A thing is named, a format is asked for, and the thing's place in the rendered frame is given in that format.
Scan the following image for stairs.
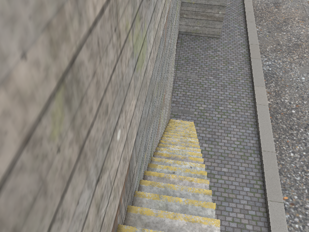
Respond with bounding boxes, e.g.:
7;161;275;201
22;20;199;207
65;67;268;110
117;119;220;232

